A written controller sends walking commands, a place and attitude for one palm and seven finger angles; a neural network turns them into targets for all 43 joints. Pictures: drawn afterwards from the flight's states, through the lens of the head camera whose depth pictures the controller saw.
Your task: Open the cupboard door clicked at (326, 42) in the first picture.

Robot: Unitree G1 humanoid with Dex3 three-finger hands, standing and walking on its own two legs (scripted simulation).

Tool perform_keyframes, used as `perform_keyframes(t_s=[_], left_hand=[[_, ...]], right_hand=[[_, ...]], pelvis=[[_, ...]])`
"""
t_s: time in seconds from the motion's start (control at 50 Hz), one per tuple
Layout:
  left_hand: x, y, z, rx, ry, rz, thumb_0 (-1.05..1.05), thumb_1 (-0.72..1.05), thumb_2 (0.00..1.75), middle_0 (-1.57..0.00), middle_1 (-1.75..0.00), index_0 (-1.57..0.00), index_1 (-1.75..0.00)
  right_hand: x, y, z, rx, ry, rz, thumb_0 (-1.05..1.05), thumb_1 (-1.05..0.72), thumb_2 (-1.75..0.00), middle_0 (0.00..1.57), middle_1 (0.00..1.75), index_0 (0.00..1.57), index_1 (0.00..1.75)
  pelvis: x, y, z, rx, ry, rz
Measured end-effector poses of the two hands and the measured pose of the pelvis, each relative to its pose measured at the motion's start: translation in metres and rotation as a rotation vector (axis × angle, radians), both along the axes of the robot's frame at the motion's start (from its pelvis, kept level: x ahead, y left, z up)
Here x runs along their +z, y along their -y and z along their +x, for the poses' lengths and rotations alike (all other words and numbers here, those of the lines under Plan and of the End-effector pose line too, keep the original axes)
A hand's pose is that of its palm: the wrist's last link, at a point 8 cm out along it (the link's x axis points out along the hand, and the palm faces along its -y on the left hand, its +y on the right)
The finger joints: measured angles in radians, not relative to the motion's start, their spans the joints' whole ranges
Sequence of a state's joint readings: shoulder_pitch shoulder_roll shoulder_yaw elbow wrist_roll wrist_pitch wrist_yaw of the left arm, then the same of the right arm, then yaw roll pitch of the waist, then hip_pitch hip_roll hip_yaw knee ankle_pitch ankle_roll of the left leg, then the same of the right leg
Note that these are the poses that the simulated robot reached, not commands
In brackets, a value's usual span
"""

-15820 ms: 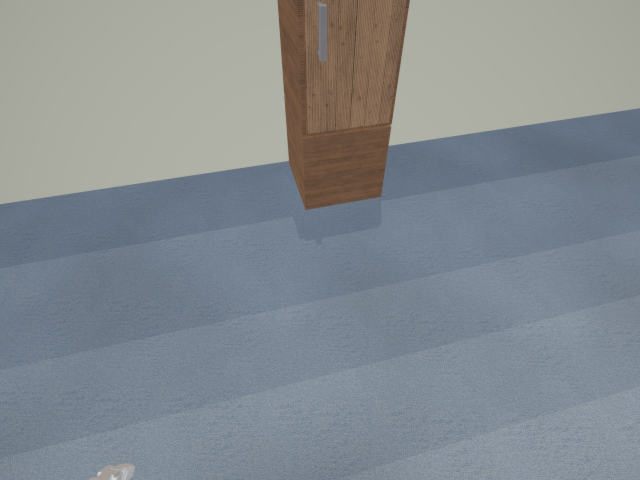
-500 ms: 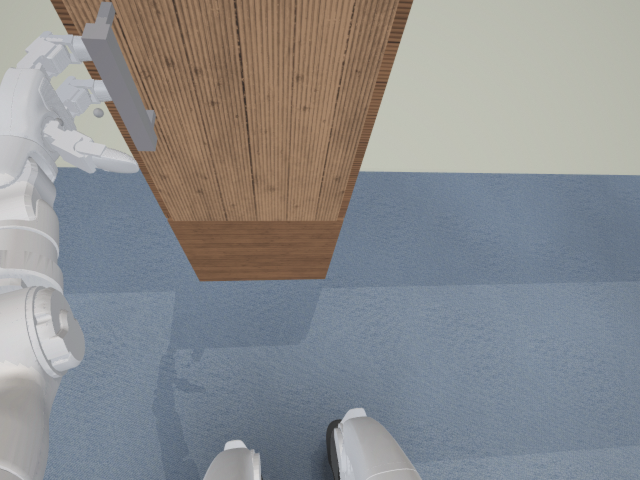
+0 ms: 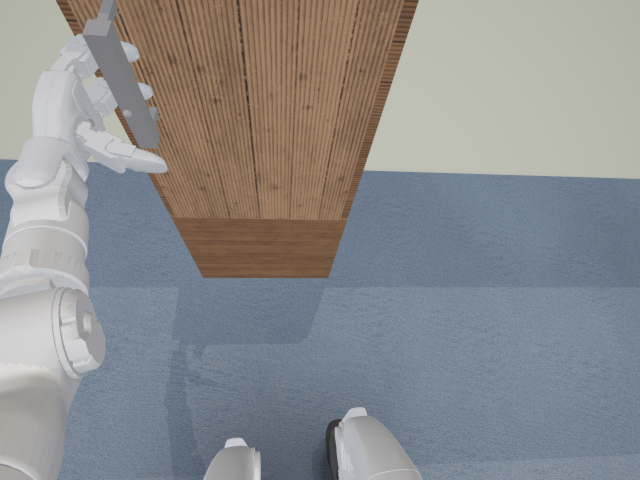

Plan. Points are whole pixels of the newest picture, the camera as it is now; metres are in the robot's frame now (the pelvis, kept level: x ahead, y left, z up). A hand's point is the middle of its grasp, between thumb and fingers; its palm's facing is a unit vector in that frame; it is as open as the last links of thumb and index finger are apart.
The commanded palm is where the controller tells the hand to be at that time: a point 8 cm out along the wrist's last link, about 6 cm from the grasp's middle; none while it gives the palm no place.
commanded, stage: slide the fingers in behind the handle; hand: left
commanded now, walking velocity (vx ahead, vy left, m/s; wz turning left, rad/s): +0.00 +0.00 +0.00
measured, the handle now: (131, 81) +0.57 +0.18 +0.09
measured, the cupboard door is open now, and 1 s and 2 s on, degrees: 0 0 23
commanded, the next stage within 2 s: close the thumb around the handle in 0.52 s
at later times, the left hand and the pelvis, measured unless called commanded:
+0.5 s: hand (140, 112) +0.52 +0.16 +0.10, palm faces -0.10 -1.00 -0.02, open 13.9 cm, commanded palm +0.50 +0.21 +0.09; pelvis -0.01 +0.00 +0.00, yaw +0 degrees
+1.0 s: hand (132, 113) +0.52 +0.17 +0.10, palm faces -0.08 -1.00 -0.02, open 9.9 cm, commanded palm +0.50 +0.21 +0.09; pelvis -0.01 +0.00 +0.00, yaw -1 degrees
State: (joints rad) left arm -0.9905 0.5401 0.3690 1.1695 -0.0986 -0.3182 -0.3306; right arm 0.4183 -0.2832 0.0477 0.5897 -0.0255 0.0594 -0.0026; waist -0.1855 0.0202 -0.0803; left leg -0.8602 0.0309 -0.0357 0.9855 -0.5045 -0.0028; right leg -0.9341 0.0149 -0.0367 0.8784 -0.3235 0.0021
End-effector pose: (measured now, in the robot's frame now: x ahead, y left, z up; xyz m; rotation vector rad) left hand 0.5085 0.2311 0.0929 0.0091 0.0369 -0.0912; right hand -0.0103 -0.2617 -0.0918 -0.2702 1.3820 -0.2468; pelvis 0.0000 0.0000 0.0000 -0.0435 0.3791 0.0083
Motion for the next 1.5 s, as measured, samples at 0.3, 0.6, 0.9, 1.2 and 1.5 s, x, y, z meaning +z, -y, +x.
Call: perform_keyframes(t_s=[0.3, 0.6, 0.9, 1.2, 1.5], left_hand=[[0.0, 0.01, -0.002, 0.013, -0.012, 0.007, -0.02, -0.5, 0.3, -0.3, -1.21, -0.32, -1.23], [0.005, 0.02, -0.004, 0.004, -0.01, 0.014, -0.02, -0.5, 0.3, -0.3, -1.2, -0.3, -1.2], [0.003, 0.011, -0.003, 0.015, 0.002, 0.014, -0.01, -0.15, 0.45, -0.32, -1.24, -0.33, -1.24], [0.003, 0.006, -0.008, -0.01, 0.005, 0.031, 0.0, 0.59, 0.77, -0.36, -1.32, -0.38, -1.32], [0.001, 0.019, -0.007, 0.017, 0.001, 0.016, 0.0, 0.72, 0.85, -0.36, -1.35, -0.35, -1.34]], right_hand=[[-0.004, -0.005, 0.0, -0.004, 0.032, 0.023, 0.0, -0.9, -0.9, 0.2, 0.3, 0.2, 0.3], [-0.004, -0.006, -0.009, -0.013, 0.028, 0.025, 0.0, -0.9, -0.9, 0.2, 0.3, 0.2, 0.3], [-0.003, -0.004, -0.012, -0.012, 0.013, 0.015, 0.0, -0.9, -0.9, 0.2, 0.3, 0.2, 0.3], [0.0, -0.005, -0.001, -0.003, 0.035, 0.007, 0.0, -0.9, -0.9, 0.2, 0.3, 0.2, 0.3], [-0.006, -0.009, -0.001, -0.012, 0.054, 0.031, 0.0, -0.9, -0.9, 0.2, 0.3, 0.2, 0.3]], pelvis=[[0.0, 0.001, -0.004, -0.006, 0.008, 0.007], [0.001, -0.001, -0.006, -0.011, 0.015, 0.011], [0.0, -0.001, -0.008, -0.013, 0.009, 0.012], [0.002, -0.003, -0.004, -0.008, 0.014, 0.006], [0.0, -0.003, -0.005, -0.014, 0.018, 0.011]])
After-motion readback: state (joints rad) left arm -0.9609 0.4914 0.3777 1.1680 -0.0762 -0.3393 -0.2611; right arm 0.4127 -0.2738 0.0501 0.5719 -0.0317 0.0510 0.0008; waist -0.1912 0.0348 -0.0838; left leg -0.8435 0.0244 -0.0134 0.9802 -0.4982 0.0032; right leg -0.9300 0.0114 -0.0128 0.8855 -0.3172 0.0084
